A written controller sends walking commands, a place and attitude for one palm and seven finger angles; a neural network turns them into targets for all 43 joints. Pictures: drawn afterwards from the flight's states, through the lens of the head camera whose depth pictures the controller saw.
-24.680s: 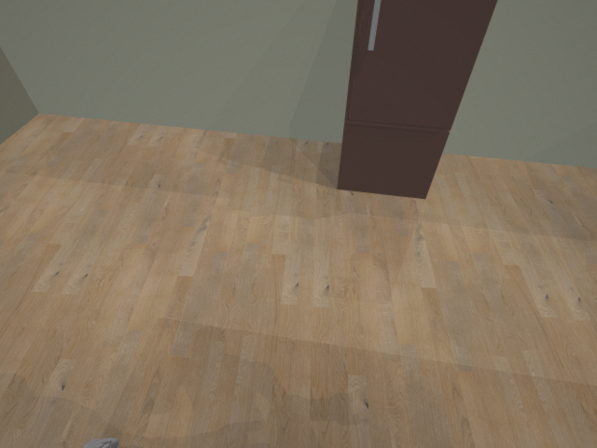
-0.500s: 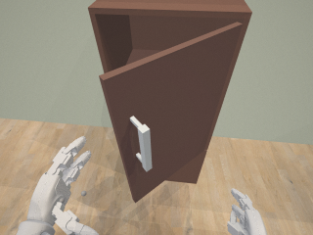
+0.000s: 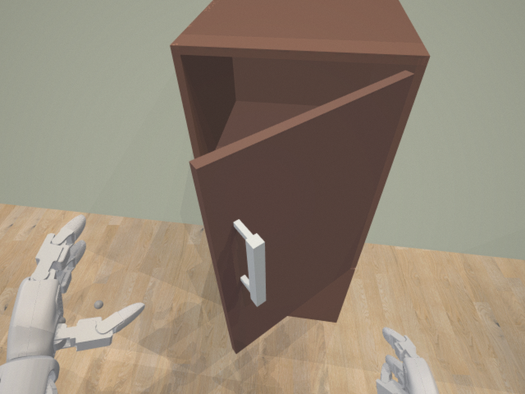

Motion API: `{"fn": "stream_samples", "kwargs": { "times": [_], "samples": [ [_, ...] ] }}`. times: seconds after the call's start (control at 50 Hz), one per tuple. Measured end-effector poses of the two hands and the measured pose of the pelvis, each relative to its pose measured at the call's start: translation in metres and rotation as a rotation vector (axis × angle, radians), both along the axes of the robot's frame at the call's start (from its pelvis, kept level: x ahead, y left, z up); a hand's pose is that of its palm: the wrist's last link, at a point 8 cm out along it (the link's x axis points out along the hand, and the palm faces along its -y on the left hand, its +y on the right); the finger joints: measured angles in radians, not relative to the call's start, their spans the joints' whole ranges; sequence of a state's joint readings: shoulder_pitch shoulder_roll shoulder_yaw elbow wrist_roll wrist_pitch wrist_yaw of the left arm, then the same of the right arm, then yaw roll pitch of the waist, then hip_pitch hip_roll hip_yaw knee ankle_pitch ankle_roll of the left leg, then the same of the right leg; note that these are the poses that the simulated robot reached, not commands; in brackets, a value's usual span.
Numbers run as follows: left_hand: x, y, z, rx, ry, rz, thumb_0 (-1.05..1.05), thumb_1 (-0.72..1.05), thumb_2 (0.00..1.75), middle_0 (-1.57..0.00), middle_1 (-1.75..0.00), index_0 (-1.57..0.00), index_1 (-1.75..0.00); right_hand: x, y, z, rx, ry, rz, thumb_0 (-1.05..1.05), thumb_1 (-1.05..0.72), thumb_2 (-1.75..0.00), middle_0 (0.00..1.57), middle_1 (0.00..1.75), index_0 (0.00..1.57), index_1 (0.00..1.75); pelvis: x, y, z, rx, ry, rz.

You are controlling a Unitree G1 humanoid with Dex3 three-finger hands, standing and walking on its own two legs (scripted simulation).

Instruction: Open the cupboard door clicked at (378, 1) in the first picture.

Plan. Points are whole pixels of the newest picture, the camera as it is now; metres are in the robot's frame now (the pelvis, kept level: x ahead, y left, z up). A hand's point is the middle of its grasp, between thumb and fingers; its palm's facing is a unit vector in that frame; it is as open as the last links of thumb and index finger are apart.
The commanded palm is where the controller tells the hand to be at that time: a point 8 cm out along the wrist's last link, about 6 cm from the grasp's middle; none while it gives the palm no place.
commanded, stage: draw the hand back to the body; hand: left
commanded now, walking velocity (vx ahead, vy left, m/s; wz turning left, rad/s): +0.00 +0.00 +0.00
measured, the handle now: (249, 265) +0.30 +0.06 +0.05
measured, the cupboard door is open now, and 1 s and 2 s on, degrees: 45 45 45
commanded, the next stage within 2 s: step back with the hand held close in 0.68 s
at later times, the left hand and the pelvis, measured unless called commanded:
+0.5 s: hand (74, 276) +0.19 +0.25 +0.16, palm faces +0.46 -0.80 -0.39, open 7.7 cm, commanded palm +0.14 +0.28 +0.17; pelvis +0.00 -0.01 +0.01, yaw -1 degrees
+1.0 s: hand (76, 283) +0.19 +0.24 +0.16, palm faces +0.39 -0.79 -0.47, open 7.4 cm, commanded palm +0.13 +0.28 +0.18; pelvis -0.01 -0.02 +0.01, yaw +0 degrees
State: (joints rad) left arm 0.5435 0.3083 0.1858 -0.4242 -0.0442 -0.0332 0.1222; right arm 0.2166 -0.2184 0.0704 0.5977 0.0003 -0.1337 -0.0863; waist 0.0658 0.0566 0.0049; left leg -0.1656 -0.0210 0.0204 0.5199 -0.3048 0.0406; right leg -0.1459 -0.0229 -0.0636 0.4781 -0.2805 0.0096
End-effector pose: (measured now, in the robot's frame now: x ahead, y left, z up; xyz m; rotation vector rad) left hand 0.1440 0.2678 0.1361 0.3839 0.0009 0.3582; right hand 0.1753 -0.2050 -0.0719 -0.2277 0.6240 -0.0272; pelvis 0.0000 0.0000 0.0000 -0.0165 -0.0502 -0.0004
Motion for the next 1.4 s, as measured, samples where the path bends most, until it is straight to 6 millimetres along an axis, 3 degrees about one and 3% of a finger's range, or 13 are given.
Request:
{"fn": "stream_samples", "kwargs": {
  "times": [0.34,0.5,0.82,0.92,1.04,1.18,1.4],
  "samples": [
    [0.008,0.022,0.044,0.103,-0.128,0.081,0.00,0.66,0.80,-0.20,-0.30,-0.20,-0.30,0.013,-0.018,0.004,-0.002,0.018,-0.024,0.01,-0.90,-0.90,0.20,0.30,0.20,0.30,0.007,-0.008,0.007,0.007,-0.027,-0.010],
    [0.007,0.015,0.039,0.080,-0.112,0.086,0.01,0.84,0.87,-0.21,-0.30,-0.21,-0.30,0.007,-0.026,0.001,0.003,0.038,-0.033,0.01,-0.90,-0.90,0.20,0.30,0.20,0.30,0.004,-0.013,0.008,0.009,-0.031,-0.011],
    [0.001,0.004,0.040,0.087,-0.120,0.076,0.01,0.89,0.90,-0.21,-0.30,-0.21,-0.30,-0.004,-0.037,-0.001,0.006,0.039,-0.048,0.01,-0.90,-0.90,0.20,0.30,0.20,0.30,-0.003,-0.023,0.008,0.009,-0.043,-0.012],
    [0.003,0.011,0.052,0.157,-0.152,0.061,0.01,0.89,0.90,-0.21,-0.30,-0.21,-0.30,-0.008,-0.039,0.000,0.002,0.058,-0.059,0.01,-0.90,-0.90,0.20,0.30,0.20,0.30,-0.009,-0.023,0.007,-0.002,-0.002,0.001],
    [-0.001,0.006,0.040,0.174,-0.066,-0.011,0.01,0.89,0.90,-0.21,-0.30,-0.21,-0.30,-0.022,-0.049,0.000,-0.027,0.091,-0.122,0.01,-0.90,-0.90,0.20,0.30,0.20,0.30,-0.018,-0.017,0.006,0.002,0.037,-0.013],
    [-0.017,0.015,0.038,0.201,-0.067,-0.044,0.01,0.89,0.90,-0.21,-0.31,-0.22,-0.30,-0.046,-0.051,0.003,-0.060,0.108,-0.171,0.01,-0.90,-0.90,0.20,0.30,0.20,0.30,-0.038,-0.008,0.003,0.004,0.043,-0.019],
    [-0.060,0.033,0.042,0.239,-0.167,-0.027,0.01,0.89,0.90,-0.21,-0.31,-0.22,-0.30,-0.090,-0.030,0.002,-0.070,0.081,-0.141,0.01,-0.90,-0.90,0.20,0.30,0.20,0.30,-0.078,0.004,-0.006,-0.008,0.039,-0.009]
  ]
}}
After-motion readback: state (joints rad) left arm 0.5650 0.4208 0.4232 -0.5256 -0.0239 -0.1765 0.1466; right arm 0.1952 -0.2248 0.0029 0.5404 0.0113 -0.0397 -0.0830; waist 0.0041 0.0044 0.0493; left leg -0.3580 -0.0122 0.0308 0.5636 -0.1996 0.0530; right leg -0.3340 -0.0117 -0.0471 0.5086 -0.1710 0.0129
